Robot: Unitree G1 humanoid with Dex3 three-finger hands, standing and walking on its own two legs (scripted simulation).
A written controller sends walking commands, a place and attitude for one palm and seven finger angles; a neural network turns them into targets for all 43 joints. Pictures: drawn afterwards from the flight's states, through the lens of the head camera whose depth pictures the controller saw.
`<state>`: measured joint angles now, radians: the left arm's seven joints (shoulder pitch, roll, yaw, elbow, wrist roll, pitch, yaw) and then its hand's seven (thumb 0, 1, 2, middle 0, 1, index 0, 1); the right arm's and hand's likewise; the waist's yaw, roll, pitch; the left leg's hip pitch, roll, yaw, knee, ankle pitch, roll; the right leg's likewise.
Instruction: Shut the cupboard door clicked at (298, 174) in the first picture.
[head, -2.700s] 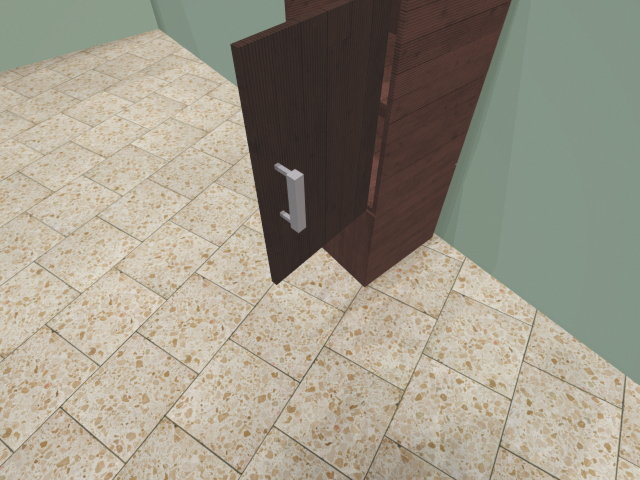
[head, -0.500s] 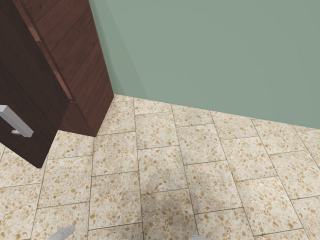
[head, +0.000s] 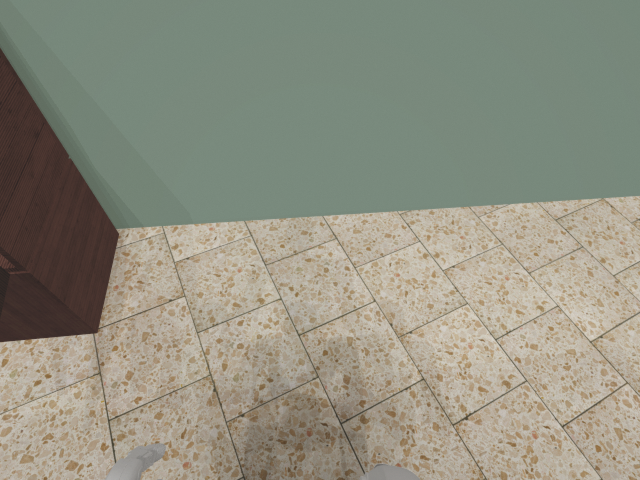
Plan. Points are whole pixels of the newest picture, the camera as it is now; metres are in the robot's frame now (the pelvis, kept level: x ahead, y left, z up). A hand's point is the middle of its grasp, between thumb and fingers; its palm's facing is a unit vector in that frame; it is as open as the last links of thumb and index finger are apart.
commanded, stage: walk around to get in front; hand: left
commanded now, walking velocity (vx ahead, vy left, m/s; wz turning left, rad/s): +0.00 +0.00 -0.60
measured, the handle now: out of the picture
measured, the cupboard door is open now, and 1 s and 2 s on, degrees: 98 98 98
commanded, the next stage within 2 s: none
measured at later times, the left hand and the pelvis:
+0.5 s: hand (204, 466) +0.15 +0.17 -0.19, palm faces -0.26 -0.95 -0.19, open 7.4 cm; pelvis +0.03 -0.01 -0.01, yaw -18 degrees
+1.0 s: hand (286, 399) +0.24 +0.06 -0.16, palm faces -0.57 -0.78 -0.27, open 7.4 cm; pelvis +0.04 -0.05 +0.00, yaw -36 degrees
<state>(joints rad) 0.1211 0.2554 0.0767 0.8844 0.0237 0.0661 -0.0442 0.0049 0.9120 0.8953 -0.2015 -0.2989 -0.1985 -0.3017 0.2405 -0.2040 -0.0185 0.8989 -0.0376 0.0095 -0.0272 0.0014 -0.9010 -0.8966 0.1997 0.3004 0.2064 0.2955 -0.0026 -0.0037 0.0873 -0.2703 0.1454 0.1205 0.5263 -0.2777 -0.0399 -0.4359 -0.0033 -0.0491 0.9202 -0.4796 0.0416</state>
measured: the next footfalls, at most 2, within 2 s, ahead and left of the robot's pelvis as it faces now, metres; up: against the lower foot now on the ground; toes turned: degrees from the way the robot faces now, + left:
right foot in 0.08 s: +0.03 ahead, -0.14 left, +0.00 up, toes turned -7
left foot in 0.44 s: +0.11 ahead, +0.09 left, +0.00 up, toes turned -15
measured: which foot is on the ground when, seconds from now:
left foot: down 0.00-0.08, up 0.10-0.42, down 0.44-0.80, up 0.82-1.00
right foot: up 0.00-0.06, down 0.08-0.44, up 0.46-0.78, down 0.80-1.00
